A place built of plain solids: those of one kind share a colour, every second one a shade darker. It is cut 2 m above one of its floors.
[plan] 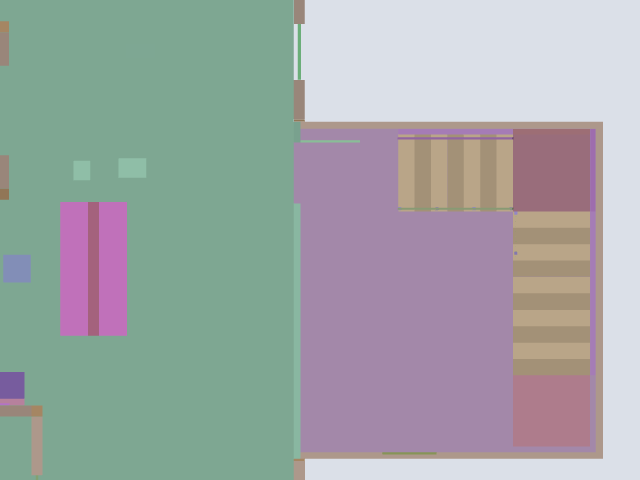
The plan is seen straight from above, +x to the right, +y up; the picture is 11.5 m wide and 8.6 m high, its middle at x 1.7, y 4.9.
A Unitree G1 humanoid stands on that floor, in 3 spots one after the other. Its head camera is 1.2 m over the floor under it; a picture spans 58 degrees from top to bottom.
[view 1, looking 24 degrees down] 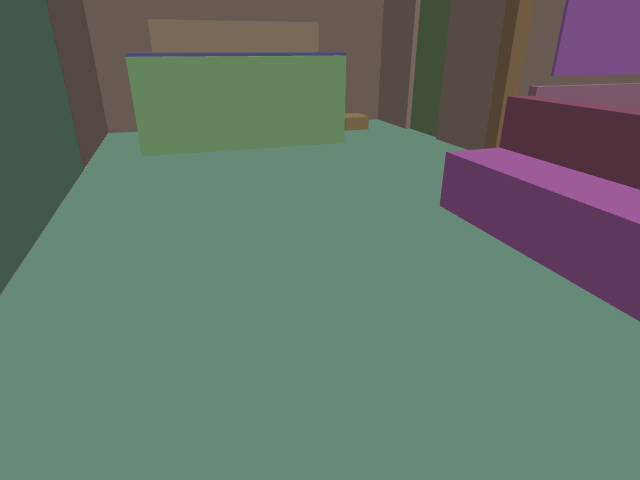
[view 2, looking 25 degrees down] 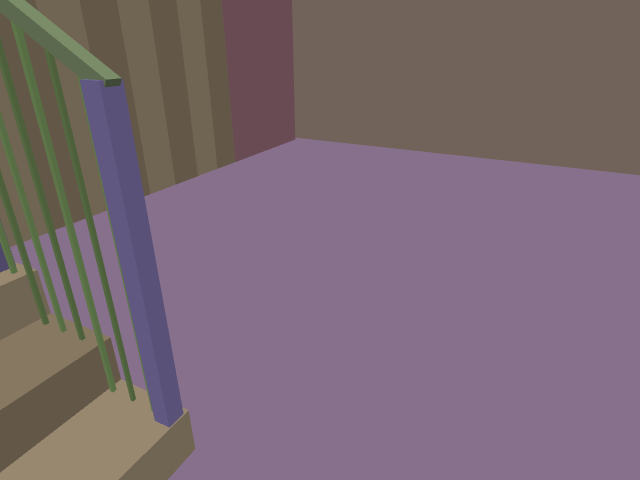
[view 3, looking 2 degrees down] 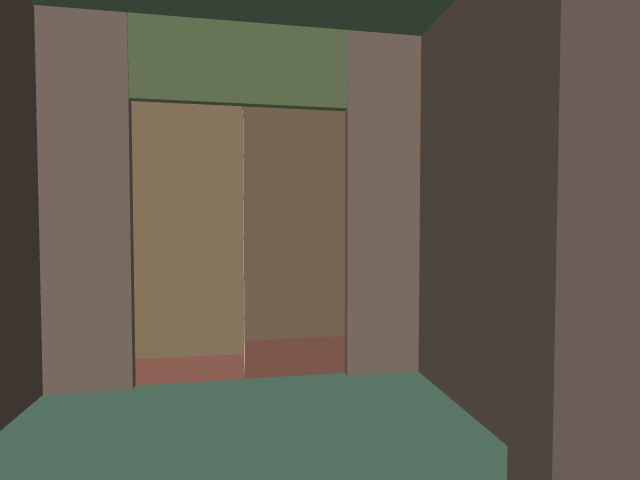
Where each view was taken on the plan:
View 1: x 0.23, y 6.10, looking -108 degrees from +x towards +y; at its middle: lobby_floor_slab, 2.95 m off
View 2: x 2.30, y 6.10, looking -63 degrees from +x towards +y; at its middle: floor_slab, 2.84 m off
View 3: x -2.87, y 7.22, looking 170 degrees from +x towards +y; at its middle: lobby_entrance_leaf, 3.43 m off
